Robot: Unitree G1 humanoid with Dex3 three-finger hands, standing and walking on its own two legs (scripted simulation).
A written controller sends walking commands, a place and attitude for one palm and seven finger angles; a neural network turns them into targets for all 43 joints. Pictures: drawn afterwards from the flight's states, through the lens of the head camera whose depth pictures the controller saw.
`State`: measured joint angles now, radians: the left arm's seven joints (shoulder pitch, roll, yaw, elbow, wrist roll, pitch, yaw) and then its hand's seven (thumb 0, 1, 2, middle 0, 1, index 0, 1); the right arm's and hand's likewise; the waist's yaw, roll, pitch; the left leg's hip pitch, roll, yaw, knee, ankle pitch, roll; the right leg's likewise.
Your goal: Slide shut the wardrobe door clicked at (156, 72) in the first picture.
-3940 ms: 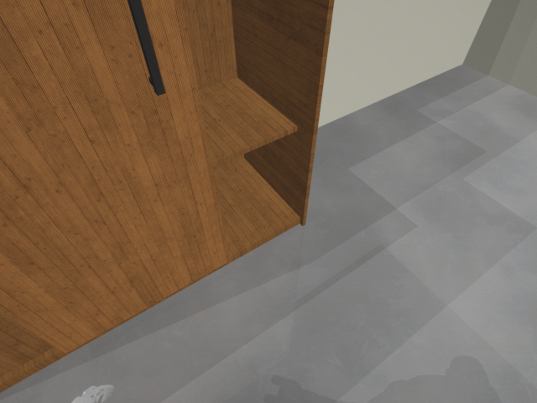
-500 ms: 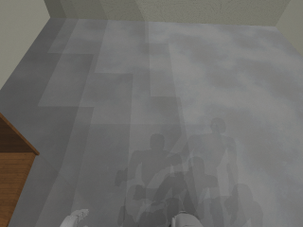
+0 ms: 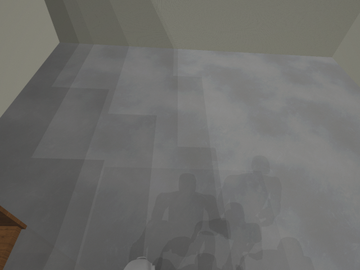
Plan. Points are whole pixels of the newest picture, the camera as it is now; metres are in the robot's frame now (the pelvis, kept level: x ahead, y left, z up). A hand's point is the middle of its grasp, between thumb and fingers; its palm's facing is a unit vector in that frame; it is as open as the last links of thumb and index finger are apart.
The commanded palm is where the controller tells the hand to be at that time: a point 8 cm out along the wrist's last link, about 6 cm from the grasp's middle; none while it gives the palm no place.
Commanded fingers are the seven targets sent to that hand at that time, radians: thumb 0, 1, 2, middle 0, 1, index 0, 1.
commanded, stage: walk to a spot facing it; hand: left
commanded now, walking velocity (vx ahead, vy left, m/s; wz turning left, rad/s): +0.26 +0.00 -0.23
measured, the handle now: out of the picture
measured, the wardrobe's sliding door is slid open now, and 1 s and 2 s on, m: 0.39 0.39 0.39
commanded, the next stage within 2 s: turn to face it in 0.02 s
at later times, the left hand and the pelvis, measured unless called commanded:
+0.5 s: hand (108, 230) +0.24 +0.22 -0.16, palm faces +0.09 -0.98 -0.20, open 7.3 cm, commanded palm none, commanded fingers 0.00 0.90 0.90 -0.20 -0.30 -0.20 -0.30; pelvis +0.15 +0.03 +0.01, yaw +5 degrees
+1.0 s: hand out of the picture +0.12 +0.24 -0.17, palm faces +0.44 -0.85 -0.28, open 7.3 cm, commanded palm none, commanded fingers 0.00 0.90 0.90 -0.20 -0.30 -0.20 -0.30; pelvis +0.18 +0.03 -0.01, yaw +25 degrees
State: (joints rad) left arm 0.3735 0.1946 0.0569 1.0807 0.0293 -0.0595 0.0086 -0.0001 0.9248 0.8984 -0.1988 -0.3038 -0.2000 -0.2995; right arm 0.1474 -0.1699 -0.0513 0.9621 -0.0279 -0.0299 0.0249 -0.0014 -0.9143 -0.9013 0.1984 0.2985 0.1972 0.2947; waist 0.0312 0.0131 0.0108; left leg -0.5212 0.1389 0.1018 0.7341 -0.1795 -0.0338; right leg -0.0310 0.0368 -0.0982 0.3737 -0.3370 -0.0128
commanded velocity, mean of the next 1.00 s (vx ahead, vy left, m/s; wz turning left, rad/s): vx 0.02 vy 0.00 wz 0.50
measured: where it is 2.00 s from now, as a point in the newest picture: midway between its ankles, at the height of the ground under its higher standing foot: outside the picture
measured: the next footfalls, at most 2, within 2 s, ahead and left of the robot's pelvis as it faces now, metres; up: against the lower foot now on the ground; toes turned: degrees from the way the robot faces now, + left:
left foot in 0.06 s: +0.16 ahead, +0.12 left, +0.00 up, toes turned +9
right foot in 0.58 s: +0.22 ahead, -0.09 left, +0.00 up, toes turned +2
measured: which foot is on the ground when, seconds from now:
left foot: up 0.00-0.04, down 0.06-0.58, up 0.60-1.00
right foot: down 0.00-0.06, up 0.08-0.56, down 0.58-1.00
